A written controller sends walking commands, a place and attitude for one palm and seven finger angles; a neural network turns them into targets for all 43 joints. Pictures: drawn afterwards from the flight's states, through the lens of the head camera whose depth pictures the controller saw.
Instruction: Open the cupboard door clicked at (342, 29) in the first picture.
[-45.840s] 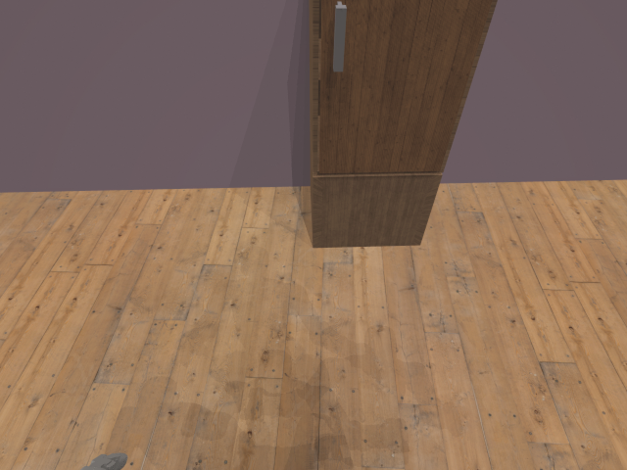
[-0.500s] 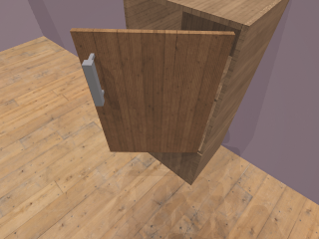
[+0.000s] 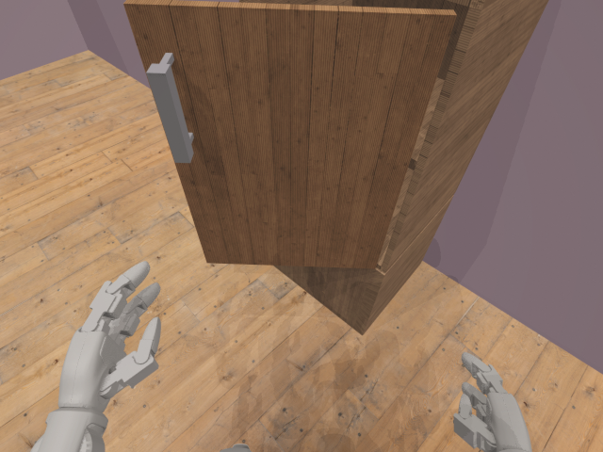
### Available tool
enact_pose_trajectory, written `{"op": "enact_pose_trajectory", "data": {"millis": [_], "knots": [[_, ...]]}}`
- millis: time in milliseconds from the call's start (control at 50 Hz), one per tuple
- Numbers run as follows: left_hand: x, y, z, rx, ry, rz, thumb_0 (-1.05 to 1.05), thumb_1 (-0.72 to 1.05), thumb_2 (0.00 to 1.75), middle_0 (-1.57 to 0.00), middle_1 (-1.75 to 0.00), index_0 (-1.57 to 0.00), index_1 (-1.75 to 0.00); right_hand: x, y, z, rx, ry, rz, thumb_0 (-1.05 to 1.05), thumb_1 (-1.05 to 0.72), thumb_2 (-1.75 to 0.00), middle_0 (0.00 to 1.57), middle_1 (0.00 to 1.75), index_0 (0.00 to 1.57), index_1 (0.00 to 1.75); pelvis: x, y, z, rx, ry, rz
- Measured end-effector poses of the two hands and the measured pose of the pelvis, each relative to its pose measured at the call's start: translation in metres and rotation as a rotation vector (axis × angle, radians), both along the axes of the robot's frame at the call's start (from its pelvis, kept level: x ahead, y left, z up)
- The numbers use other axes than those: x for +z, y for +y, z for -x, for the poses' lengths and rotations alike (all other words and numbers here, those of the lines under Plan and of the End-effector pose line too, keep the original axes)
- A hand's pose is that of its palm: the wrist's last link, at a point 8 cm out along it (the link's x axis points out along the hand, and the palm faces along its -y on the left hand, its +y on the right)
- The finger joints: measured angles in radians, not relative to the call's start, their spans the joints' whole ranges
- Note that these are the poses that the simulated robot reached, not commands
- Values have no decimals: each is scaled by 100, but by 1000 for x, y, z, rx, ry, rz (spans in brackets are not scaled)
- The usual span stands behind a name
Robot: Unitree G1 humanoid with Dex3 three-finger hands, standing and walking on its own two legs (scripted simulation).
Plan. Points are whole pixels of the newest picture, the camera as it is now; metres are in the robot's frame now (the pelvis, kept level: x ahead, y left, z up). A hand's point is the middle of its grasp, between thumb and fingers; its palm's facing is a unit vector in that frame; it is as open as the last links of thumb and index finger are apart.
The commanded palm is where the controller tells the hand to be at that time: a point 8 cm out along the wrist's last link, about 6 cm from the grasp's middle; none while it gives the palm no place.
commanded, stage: raise the hand with hooked fingers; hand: left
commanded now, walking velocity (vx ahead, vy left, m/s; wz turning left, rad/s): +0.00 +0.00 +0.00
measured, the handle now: (176, 109) +0.55 +0.22 +0.16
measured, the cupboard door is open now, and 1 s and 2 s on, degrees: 40 40 40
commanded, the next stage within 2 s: move the hooked fingers beside the handle in 1.80 s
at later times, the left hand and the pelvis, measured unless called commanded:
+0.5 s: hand (100, 330) +0.24 +0.25 +0.07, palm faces +0.04 -1.00 -0.04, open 10.9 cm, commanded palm +0.21 +0.30 +0.08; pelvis +0.00 +0.00 +0.00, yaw +1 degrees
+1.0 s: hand (52, 270) +0.28 +0.29 +0.13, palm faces +0.06 -1.00 -0.03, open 13.6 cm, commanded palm +0.25 +0.34 +0.15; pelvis +0.02 +0.03 +0.03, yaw +1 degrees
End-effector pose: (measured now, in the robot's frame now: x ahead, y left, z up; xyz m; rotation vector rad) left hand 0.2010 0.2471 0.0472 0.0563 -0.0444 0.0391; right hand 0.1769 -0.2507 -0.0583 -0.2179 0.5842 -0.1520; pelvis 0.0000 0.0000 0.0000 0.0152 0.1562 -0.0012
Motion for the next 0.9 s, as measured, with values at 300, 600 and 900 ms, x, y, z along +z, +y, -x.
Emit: {"op": "enact_pose_trajectory", "data": {"millis": [300,600,900], "knots": [[1,28,15,2,27,-1,1,39,69,-24,-62,-23,-62,-21,21,-6,79,27,19,1,-90,-90,20,30,20,30,-17,-7,6,47,7,51],[33,63,-23,3,75,21,1,5,54,-26,-84,-26,-84,-10,15,39,-19,135,32,2,-90,-90,20,30,20,30,8,13,-8,16,-10,41],[74,88,-47,18,25,21,0,-30,39,-29,-107,-29,-107,24,45,-8,37,-2,21,2,-90,-90,20,30,20,30,23,26,-16,21,-74,46]]}}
